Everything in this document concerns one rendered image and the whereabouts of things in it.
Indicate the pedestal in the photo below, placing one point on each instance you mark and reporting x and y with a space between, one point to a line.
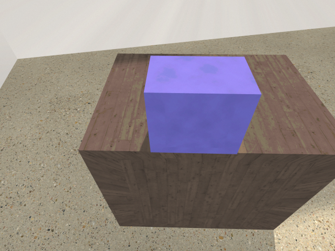
286 157

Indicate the carton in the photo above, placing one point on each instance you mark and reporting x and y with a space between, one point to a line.
199 104

